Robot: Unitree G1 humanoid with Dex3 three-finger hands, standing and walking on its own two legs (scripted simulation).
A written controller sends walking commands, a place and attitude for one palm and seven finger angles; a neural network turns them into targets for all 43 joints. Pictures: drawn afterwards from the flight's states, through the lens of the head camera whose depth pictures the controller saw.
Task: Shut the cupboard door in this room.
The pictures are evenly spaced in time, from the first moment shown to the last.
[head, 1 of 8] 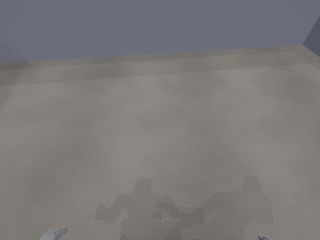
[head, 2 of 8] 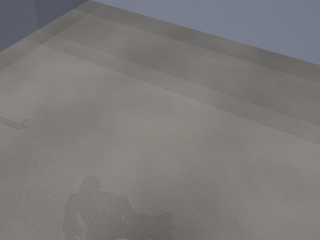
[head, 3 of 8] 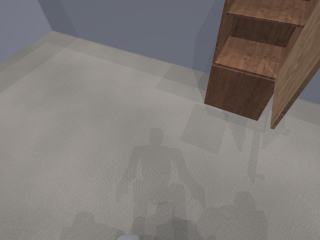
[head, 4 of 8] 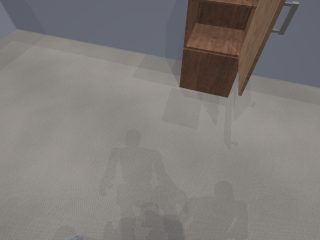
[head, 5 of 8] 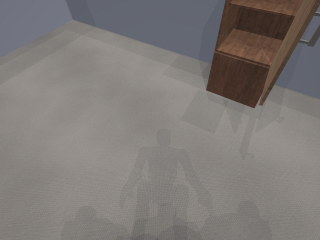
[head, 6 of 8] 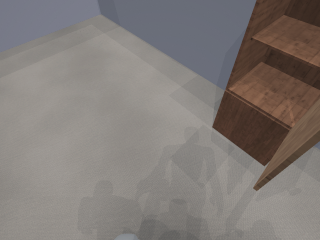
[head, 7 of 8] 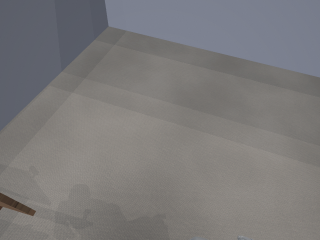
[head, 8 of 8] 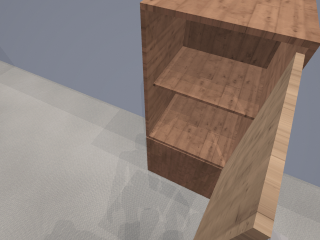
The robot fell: no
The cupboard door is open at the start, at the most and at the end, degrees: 94 94 85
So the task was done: no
